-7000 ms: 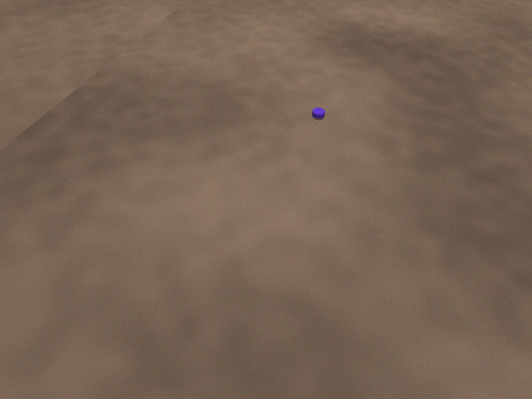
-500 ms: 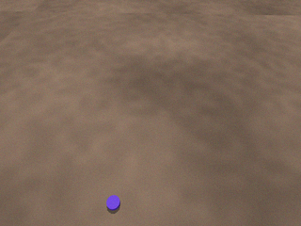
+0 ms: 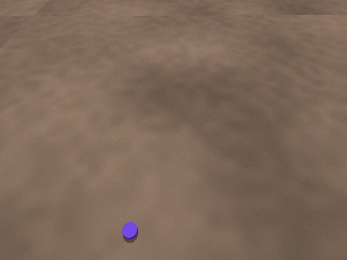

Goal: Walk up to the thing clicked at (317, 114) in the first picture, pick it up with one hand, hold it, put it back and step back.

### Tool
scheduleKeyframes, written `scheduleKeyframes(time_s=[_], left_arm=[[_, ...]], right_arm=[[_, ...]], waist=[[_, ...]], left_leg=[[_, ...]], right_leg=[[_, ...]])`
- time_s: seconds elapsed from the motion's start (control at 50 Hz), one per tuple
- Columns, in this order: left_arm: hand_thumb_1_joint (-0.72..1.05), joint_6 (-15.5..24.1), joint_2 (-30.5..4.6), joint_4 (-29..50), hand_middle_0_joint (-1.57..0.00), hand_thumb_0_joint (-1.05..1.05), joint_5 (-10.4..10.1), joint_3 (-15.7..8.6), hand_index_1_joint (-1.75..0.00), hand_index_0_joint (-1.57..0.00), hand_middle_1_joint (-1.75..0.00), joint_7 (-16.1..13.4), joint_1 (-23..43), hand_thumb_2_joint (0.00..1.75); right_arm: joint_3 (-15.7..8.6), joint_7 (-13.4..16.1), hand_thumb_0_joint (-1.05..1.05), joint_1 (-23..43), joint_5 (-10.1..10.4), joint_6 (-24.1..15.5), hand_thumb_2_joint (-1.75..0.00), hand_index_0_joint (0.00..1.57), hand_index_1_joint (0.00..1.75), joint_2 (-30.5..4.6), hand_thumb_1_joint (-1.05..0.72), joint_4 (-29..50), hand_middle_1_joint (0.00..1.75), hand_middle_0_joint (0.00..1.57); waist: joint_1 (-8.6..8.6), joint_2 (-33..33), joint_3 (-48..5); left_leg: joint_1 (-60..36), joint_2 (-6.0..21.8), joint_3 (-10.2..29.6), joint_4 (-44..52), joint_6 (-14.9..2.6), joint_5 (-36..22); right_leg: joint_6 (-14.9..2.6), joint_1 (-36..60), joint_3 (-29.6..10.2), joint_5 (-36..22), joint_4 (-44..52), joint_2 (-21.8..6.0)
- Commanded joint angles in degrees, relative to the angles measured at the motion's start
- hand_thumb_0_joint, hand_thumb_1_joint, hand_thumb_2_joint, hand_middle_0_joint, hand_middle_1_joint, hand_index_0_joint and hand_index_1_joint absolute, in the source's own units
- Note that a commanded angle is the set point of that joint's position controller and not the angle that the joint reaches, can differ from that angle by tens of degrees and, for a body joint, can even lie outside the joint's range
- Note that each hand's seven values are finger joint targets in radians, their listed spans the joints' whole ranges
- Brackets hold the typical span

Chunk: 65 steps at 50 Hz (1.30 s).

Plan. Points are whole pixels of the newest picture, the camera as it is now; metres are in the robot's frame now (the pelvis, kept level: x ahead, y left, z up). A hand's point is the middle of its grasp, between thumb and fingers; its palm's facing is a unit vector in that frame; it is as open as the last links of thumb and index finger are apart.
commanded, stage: stand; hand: left
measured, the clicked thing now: (130, 230) +0.43 +0.23 -0.77
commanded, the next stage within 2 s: none
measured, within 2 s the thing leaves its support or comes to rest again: neither
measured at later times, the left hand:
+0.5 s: hand out of the picture +0.06 +0.25 -0.16, palm faces -0.04 -0.94 -0.33, open 7.3 cm
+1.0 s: hand out of the picture +0.09 +0.25 -0.16, palm faces -0.04 -0.94 -0.34, open 7.3 cm
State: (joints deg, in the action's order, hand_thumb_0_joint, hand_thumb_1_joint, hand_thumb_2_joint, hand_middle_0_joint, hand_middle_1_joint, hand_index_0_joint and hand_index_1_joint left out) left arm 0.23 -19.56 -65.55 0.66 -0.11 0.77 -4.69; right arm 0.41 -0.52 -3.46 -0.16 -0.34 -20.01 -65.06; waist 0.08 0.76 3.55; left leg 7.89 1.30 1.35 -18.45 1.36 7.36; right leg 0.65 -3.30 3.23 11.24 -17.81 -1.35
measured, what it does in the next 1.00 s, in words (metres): stands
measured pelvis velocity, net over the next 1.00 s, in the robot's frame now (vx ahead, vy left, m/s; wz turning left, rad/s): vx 0.01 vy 0.00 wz -0.01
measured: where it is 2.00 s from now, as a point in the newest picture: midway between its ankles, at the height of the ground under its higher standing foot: outside the picture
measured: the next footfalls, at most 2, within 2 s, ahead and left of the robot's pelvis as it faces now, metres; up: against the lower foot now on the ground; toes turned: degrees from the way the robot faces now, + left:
none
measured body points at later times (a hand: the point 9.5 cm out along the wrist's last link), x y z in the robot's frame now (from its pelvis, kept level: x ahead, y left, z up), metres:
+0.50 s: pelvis +0.00 +0.00 +0.00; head +0.01 +0.00 +0.45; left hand +0.07 +0.30 -0.14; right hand +0.05 -0.30 -0.14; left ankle +0.03 +0.13 -0.75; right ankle -0.01 -0.12 -0.75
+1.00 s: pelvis +0.01 +0.00 +0.00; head +0.03 +0.00 +0.45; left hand +0.09 +0.30 -0.13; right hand +0.10 -0.30 -0.13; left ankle +0.03 +0.13 -0.75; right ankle -0.01 -0.12 -0.75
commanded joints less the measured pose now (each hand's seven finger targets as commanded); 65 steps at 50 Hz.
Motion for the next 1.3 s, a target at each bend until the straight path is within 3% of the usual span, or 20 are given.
scheduleKeyframes(time_s=[0.0,0.06,0.44,0.48,0.56,0.72,1.02,1.12,1.16,1.2,1.28], left_arm=[[0.90,1.36,-13.00,3.39,-0.20,0.00,-0.07,-2.66,-0.30,-0.20,-0.30,-1.00,2.90,0.90],[0.90,1.35,-12.88,3.42,-0.20,0.00,-0.08,-2.67,-0.30,-0.20,-0.30,-0.86,2.53,0.90],[0.90,1.17,-12.85,4.08,-0.20,0.00,-0.10,-2.31,-0.30,-0.20,-0.30,-0.74,0.60,0.90],[0.90,1.28,-13.10,4.19,-0.20,0.00,-0.09,-2.35,-0.30,-0.20,-0.30,-0.84,0.73,0.90],[0.90,1.41,-12.82,4.21,-0.20,0.00,-0.12,-2.19,-0.30,-0.20,-0.30,-0.87,0.03,0.90],[0.90,1.33,-12.58,4.27,-0.20,0.00,-0.30,-2.11,-0.30,-0.20,-0.30,-0.90,0.40,0.90],[0.90,1.53,-12.93,4.55,-0.20,0.00,-0.11,-2.31,-0.30,-0.20,-0.30,-1.17,-0.04,0.90],[0.90,1.41,-12.89,4.61,-0.20,0.00,-0.15,-2.34,-0.30,-0.20,-0.30,-1.21,0.32,0.90],[0.90,1.31,-12.75,4.47,-0.20,0.00,-0.11,-2.26,-0.30,-0.20,-0.30,-1.21,0.34,0.90],[0.90,1.29,-12.85,4.51,-0.20,0.00,-0.08,-2.36,-0.30,-0.20,-0.30,-1.20,0.68,0.90],[0.90,1.37,-12.72,4.64,-0.20,0.00,0.04,-2.32,-0.30,-0.20,-0.30,-1.13,0.09,0.90]], right_arm=[[-2.59,0.63,0.00,2.82,-0.33,-1.21,-0.90,0.20,0.30,-11.78,-0.90,3.08,0.30,0.20],[-2.59,0.55,0.00,1.82,-0.41,-1.30,-0.90,0.20,0.30,-11.76,-0.90,2.77,0.30,0.20],[-2.63,0.69,0.00,-0.48,-0.45,-1.19,-0.90,0.20,0.30,-12.27,-0.90,2.50,0.30,0.20],[-2.50,0.72,0.00,-0.59,-0.42,-1.27,-0.90,0.20,0.30,-11.87,-0.90,2.64,0.30,0.20],[-2.41,0.74,0.00,-0.44,-0.31,-1.40,-0.90,0.20,0.30,-12.05,-0.90,2.63,0.30,0.20],[-2.17,0.86,0.00,-0.33,-0.25,-1.40,-0.90,0.20,0.30,-12.20,-0.90,2.62,0.30,0.20],[-2.37,1.01,0.00,0.59,-0.26,-1.34,-0.90,0.20,0.30,-12.04,-0.90,3.33,0.30,0.20],[-2.30,1.06,0.00,0.86,-0.29,-1.30,-0.90,0.20,0.30,-11.88,-0.90,3.22,0.30,0.20],[-2.26,1.07,0.00,0.98,-0.28,-1.13,-0.90,0.20,0.30,-12.06,-0.90,3.29,0.30,0.20],[-2.29,1.00,0.00,1.00,-0.28,-1.17,-0.90,0.20,0.30,-11.94,-0.90,3.27,0.30,0.20],[-2.44,0.99,0.00,0.97,-0.31,-1.29,-0.90,0.20,0.30,-12.15,-0.90,3.38,0.30,0.20]], waist=[[-0.28,-1.37,-2.97],[-0.37,-1.01,-2.76],[-0.16,-0.33,-2.68],[-0.23,-1.03,-4.60],[-0.11,-0.53,-4.89],[-0.21,-0.04,-4.42],[-0.17,-0.57,-6.64],[-0.08,-0.52,-5.71],[-0.06,-0.45,-3.66],[-0.05,-1.01,-3.60],[-0.08,-0.39,-5.14]], left_leg=[[-1.00,5.57,4.68,3.18,-1.81,-0.57],[-0.57,5.46,4.82,3.46,-1.69,1.31],[0.83,5.68,5.33,3.25,-1.76,1.17],[-0.12,6.06,5.10,2.60,-1.96,-3.17],[-1.22,6.18,4.85,2.07,-1.91,-6.17],[-1.17,6.13,4.53,2.11,-1.76,-6.32],[-3.65,6.63,3.75,0.73,-1.99,-11.99],[-3.17,6.67,3.84,1.32,-1.77,-11.40],[-1.63,6.23,3.88,2.30,-1.74,-7.21],[-1.39,6.37,4.15,2.48,-1.76,-6.72],[-2.66,6.35,3.87,2.01,-1.76,-8.56]], right_leg=[[-1.21,-3.86,-5.90,1.03,4.95,-6.50],[-1.27,-4.76,-6.17,3.05,5.16,-6.54],[-1.62,-4.94,-6.20,2.92,3.51,-6.03],[-1.77,-3.61,-6.41,-0.63,3.14,-6.55],[-1.64,-3.54,-6.10,-3.46,2.87,-6.49],[-1.59,-2.94,-6.13,-4.22,2.86,-6.56],[-1.25,-0.92,-5.72,-11.33,2.21,-6.97],[-1.30,-1.04,-5.58,-10.04,2.41,-6.82],[-1.10,-2.16,-5.69,-6.29,3.44,-6.60],[-1.36,-2.00,-5.53,-4.78,3.35,-6.59],[-1.53,-1.94,-5.59,-6.64,3.14,-6.60]])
